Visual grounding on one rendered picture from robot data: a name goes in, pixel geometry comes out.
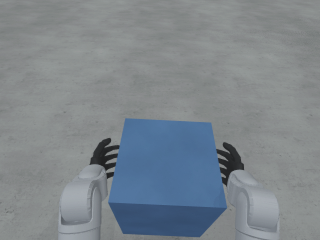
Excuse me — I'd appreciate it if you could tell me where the carton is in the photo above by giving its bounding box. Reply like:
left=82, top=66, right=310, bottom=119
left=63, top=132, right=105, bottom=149
left=108, top=118, right=227, bottom=238

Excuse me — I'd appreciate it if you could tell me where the left robot hand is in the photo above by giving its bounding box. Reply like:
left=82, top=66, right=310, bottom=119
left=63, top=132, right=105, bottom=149
left=89, top=138, right=120, bottom=179

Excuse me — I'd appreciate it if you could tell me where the left robot forearm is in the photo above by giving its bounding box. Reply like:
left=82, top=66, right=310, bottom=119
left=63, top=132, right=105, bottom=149
left=58, top=164, right=108, bottom=240

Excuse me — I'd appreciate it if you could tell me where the right robot hand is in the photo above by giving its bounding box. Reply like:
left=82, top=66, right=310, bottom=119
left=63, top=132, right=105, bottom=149
left=216, top=142, right=244, bottom=187

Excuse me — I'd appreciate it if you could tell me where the right robot forearm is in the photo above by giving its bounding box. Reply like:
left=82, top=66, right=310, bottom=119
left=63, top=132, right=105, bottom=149
left=227, top=169, right=280, bottom=240

